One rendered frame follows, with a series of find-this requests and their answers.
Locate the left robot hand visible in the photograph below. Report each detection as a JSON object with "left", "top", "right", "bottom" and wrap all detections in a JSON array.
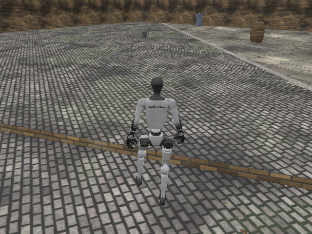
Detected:
[{"left": 126, "top": 137, "right": 137, "bottom": 149}]

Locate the humanoid robot head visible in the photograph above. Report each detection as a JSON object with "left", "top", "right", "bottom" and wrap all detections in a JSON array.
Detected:
[{"left": 149, "top": 77, "right": 165, "bottom": 100}]

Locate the robot right forearm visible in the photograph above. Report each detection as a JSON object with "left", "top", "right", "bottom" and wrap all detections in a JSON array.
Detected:
[{"left": 175, "top": 118, "right": 184, "bottom": 136}]

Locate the robot right upper arm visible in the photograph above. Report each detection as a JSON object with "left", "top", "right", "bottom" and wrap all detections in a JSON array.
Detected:
[{"left": 167, "top": 98, "right": 180, "bottom": 125}]

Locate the robot left forearm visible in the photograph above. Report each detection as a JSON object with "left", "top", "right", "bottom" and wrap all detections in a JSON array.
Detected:
[{"left": 128, "top": 118, "right": 138, "bottom": 139}]

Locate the left robot thigh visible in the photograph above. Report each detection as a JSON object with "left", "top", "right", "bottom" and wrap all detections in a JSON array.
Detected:
[{"left": 139, "top": 135, "right": 150, "bottom": 158}]

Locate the right robot hand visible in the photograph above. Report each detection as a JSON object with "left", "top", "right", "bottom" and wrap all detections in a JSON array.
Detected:
[{"left": 174, "top": 134, "right": 185, "bottom": 144}]

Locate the robot left upper arm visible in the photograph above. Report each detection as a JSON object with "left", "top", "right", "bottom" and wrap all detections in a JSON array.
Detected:
[{"left": 133, "top": 98, "right": 147, "bottom": 125}]

